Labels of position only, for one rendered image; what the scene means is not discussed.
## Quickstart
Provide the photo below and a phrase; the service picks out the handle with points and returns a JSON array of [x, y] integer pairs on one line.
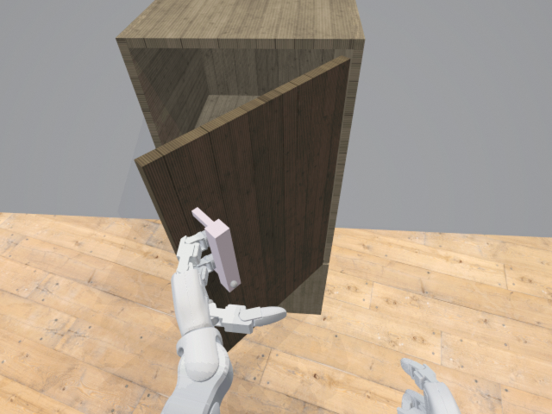
[[222, 249]]

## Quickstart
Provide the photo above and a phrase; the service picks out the left robot hand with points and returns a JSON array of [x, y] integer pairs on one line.
[[190, 298]]

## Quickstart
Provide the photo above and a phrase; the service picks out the left robot forearm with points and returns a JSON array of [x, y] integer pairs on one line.
[[205, 374]]

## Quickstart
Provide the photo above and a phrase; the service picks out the cupboard door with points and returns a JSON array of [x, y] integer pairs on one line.
[[265, 169]]

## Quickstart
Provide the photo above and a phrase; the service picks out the right robot hand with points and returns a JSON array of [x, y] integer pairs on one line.
[[436, 398]]

